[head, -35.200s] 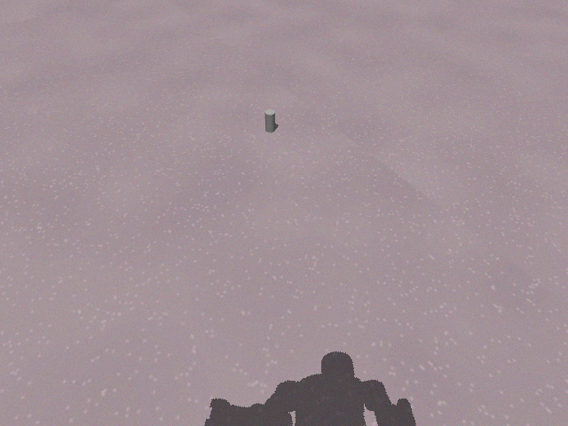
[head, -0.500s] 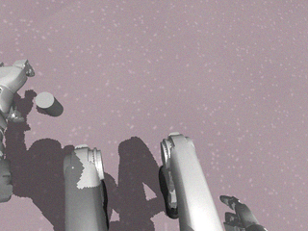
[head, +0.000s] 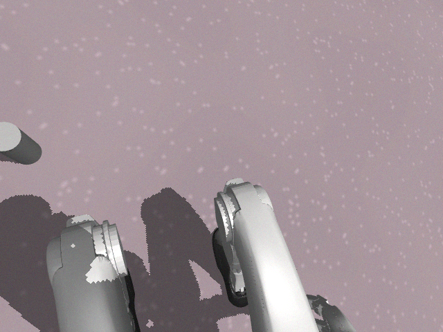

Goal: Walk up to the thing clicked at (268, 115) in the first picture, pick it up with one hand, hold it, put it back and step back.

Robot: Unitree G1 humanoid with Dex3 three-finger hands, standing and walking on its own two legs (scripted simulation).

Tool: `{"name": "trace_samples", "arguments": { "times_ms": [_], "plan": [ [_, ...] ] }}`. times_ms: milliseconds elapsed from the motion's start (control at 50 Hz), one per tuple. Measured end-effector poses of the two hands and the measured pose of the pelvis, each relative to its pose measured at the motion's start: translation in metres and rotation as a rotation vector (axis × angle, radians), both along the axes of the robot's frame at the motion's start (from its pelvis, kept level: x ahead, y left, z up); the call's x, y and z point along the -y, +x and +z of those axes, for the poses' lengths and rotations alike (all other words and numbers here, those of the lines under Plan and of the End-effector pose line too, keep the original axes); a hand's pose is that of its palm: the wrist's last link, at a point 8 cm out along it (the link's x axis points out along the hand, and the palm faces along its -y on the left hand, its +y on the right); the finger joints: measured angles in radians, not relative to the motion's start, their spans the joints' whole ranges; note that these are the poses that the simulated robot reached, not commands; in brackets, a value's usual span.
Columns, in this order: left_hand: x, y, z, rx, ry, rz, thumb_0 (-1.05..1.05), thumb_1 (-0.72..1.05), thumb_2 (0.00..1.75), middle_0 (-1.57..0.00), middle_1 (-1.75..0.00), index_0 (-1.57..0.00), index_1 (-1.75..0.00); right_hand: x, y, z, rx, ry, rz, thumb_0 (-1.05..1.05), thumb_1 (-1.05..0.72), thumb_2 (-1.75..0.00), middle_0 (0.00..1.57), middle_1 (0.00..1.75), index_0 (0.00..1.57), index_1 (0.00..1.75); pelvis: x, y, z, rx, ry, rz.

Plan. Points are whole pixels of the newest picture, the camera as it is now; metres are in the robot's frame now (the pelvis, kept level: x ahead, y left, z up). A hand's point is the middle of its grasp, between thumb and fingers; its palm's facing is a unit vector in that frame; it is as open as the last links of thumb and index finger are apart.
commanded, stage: home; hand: left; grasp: from above
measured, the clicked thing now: (16, 145) +0.49 +0.30 -0.28
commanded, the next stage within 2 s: none
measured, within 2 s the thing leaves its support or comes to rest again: neither
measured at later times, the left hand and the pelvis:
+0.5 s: hand out of the picture +0.35 +0.29 +0.07, palm faces -0.23 -0.65 -0.73, open 8.1 cm; pelvis +0.02 +0.00 +0.17, yaw +5 degrees
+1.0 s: hand out of the picture +0.25 +0.21 +0.27, palm faces +0.17 -0.95 -0.27, open 7.4 cm; pelvis +0.06 -0.01 +0.34, yaw +8 degrees
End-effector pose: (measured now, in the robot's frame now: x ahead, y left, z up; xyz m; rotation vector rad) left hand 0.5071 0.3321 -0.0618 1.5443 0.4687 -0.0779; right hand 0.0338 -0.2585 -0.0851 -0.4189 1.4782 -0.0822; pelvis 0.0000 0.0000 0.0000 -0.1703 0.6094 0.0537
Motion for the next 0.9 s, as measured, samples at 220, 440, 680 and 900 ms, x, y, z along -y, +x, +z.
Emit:
{"name": "trace_samples", "arguments": {
  "times_ms": [220,440,680,900],
  "plan": [
    [-0.007,-0.039,0.06,-0.094,-0.167,0.09,0.0,-0.08,0.76,-0.19,-0.55,-0.19,-0.55,-0.008,0.024,0.039,-0.007,0.068,-0.05,0.0,-0.9,-0.89,0.21,0.3,0.21,0.3,-0.004,0.015,0.057,-0.04,0.011,0.014],
    [0.008,-0.139,0.156,-0.003,-0.53,0.242,0.0,0.63,0.84,-0.21,-0.33,-0.21,-0.33,0.003,0.145,0.131,0.318,0.028,0.077,0.0,-0.91,-0.89,0.21,0.29,0.21,0.3,0.002,0.016,0.142,0.028,0.041,0.041],
    [0.046,-0.231,0.238,-0.031,-0.838,0.548,0.01,0.87,0.89,-0.21,-0.3,-0.21,-0.3,-0.034,0.221,0.247,0.663,0.133,0.136,0.0,-0.91,-0.9,0.21,0.29,0.21,0.3,0.01,0.026,0.235,0.157,0.083,0.073],
    [0.07,-0.269,0.321,-0.006,-1.049,0.77,0.01,0.9,0.89,-0.21,-0.3,-0.21,-0.3,-0.043,0.209,0.318,0.714,0.141,0.064,0.01,-0.9,-0.9,0.21,0.3,0.21,0.3,0.01,0.051,0.308,0.273,0.112,0.092]
  ]
}}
